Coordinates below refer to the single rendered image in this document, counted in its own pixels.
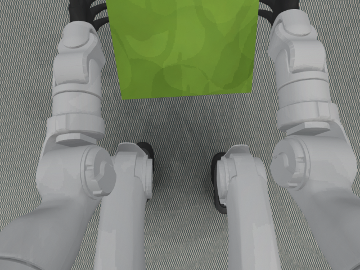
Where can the right robot forearm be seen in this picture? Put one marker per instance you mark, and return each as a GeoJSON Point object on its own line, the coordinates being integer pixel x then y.
{"type": "Point", "coordinates": [302, 79]}

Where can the robot right hand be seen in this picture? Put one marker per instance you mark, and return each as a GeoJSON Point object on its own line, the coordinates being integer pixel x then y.
{"type": "Point", "coordinates": [277, 6]}

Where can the right robot upper arm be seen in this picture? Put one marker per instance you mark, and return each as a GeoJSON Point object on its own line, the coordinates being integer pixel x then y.
{"type": "Point", "coordinates": [318, 172]}

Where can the carton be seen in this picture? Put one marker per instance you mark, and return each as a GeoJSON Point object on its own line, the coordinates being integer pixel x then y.
{"type": "Point", "coordinates": [173, 48]}

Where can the left robot shin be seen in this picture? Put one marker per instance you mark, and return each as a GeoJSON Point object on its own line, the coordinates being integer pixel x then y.
{"type": "Point", "coordinates": [128, 147]}

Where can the left robot upper arm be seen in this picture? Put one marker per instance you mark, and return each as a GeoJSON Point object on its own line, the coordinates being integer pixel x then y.
{"type": "Point", "coordinates": [71, 182]}

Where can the left robot forearm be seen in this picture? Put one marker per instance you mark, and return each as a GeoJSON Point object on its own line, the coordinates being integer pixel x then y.
{"type": "Point", "coordinates": [76, 90]}

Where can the right robot shin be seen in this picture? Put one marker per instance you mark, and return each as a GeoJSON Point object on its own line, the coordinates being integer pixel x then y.
{"type": "Point", "coordinates": [261, 171]}

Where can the robot shin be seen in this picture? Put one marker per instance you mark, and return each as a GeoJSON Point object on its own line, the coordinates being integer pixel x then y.
{"type": "Point", "coordinates": [128, 147]}
{"type": "Point", "coordinates": [261, 171]}

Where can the robot left hand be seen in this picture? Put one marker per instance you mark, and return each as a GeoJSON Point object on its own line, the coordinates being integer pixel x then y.
{"type": "Point", "coordinates": [80, 11]}

